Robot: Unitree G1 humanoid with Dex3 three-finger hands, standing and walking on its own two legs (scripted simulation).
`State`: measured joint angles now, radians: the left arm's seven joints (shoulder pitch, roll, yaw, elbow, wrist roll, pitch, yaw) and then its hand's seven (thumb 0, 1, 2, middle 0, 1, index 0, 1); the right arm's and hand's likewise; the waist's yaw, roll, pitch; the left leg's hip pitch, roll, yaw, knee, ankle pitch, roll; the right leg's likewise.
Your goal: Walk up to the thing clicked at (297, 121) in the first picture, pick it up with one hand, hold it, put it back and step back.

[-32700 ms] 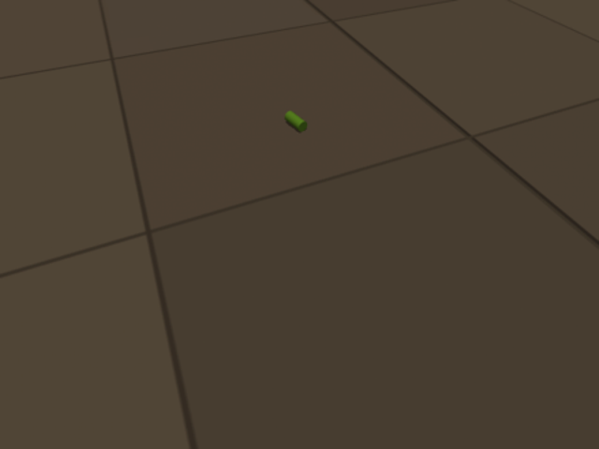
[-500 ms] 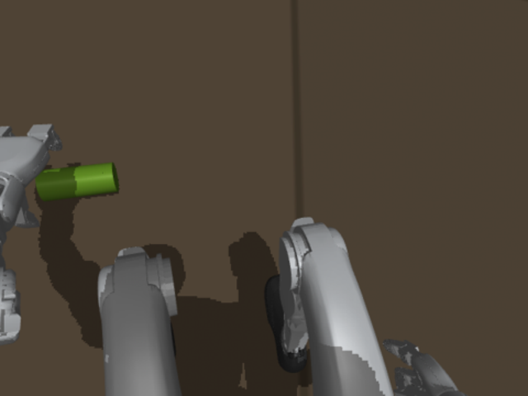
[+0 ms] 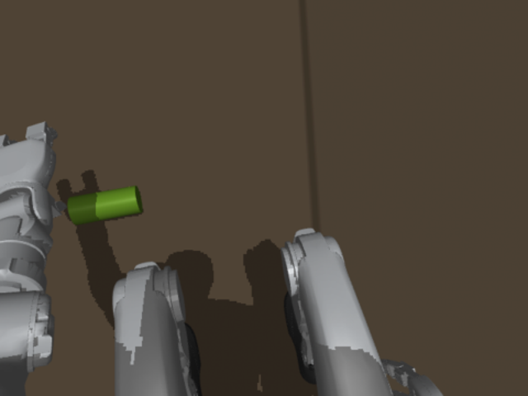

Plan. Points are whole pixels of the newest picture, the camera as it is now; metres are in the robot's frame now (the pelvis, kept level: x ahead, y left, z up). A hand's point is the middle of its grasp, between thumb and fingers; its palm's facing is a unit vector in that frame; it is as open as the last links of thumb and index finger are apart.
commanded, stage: home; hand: left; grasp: from above
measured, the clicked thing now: (107, 204) +0.48 +0.26 -0.34
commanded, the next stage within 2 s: none
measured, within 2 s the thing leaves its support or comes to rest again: neither
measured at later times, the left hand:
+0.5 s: hand (1, 332) +0.26 +0.21 +0.08, palm faces -0.13 -0.84 -0.53, open 7.4 cm
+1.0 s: hand out of the picture +0.21 +0.19 +0.28, palm faces +0.17 -0.96 -0.22, open 7.4 cm
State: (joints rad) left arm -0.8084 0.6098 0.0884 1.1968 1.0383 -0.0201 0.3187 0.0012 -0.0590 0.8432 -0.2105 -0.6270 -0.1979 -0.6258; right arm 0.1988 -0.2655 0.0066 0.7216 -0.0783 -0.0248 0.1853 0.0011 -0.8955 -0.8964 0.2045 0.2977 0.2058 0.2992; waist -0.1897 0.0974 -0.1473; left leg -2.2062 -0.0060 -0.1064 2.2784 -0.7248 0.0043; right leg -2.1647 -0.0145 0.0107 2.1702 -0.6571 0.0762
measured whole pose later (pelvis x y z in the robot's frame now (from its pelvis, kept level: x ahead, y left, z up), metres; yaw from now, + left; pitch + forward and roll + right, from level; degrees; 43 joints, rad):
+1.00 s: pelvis +0.06 -0.01 +0.33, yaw +6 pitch +12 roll -3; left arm 0.49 0.22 0.04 -0.14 -0.07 0.48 0.06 0.01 0.91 0.90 -0.21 -0.31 -0.20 -0.30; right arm 0.34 -0.22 0.03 0.51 0.04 -0.18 -0.18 0.01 -0.90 -0.90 0.20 0.30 0.21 0.30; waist -0.06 0.06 -0.19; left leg -0.77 0.04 -0.07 1.07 -0.50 -0.03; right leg -0.75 -0.02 -0.04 0.99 -0.45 0.03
